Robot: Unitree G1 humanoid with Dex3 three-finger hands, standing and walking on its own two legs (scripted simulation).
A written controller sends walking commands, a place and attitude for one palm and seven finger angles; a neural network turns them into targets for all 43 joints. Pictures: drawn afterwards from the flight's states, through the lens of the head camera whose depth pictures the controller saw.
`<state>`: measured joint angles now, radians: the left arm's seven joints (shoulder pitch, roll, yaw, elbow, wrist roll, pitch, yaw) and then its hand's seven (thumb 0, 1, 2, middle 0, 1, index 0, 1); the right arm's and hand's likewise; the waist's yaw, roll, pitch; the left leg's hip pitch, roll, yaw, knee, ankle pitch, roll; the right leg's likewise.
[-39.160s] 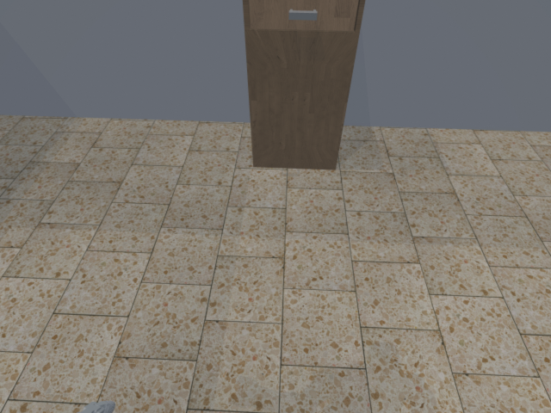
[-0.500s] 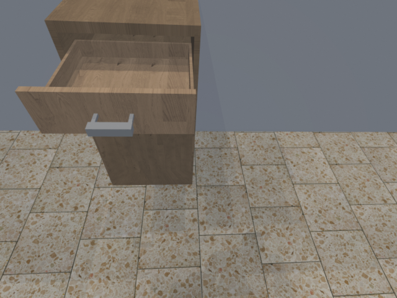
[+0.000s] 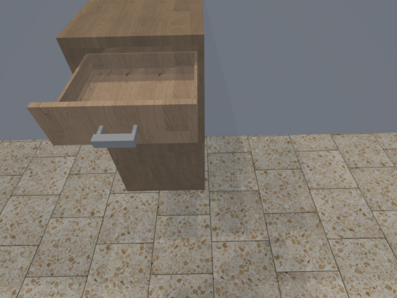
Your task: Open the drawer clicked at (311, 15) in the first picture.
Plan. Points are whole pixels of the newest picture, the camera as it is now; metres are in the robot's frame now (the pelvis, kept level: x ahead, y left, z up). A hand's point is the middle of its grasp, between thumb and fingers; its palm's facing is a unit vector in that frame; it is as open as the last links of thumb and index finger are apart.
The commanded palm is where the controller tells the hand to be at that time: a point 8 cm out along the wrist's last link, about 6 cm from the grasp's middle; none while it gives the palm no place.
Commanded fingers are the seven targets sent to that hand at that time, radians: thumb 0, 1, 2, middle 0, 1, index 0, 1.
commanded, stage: let the arm hang, fingers relaxed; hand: left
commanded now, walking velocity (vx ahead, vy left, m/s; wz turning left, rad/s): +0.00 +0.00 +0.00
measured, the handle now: (116, 134) +0.48 +0.24 +0.04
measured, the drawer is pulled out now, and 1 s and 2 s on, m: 0.30 0.30 0.30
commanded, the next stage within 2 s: look to check the result in 0.28 s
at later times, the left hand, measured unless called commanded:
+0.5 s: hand out of the picture +0.09 +0.21 -0.16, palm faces -0.05 -0.95 -0.30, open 7.3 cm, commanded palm none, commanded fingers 0.00 0.90 0.90 -0.20 -0.30 -0.20 -0.30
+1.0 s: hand out of the picture +0.10 +0.22 -0.16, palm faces -0.05 -0.95 -0.31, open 7.3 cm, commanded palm none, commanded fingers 0.00 0.90 0.90 -0.20 -0.30 -0.20 -0.30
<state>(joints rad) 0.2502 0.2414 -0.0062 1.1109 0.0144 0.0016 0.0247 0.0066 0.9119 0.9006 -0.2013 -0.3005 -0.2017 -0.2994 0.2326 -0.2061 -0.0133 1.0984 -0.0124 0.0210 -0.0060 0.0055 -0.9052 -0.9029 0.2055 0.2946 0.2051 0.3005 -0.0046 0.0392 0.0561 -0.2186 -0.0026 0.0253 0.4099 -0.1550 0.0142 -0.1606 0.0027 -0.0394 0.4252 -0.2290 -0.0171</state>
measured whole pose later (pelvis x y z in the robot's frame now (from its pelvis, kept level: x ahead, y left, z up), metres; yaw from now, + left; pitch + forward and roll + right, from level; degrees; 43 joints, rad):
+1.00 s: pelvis +0.04 -0.01 +0.01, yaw -1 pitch -2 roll +0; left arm 0.15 0.29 0.00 1.12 0.01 -0.01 0.02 0.01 0.91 0.90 -0.20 -0.30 -0.20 -0.30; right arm 0.14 -0.29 -0.01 1.11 -0.01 0.01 -0.01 0.01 -0.90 -0.90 0.21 0.29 0.21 0.30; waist 0.00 0.00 0.07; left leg -0.12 0.02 0.04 0.32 -0.17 -0.01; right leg -0.06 0.02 -0.02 0.30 -0.22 -0.03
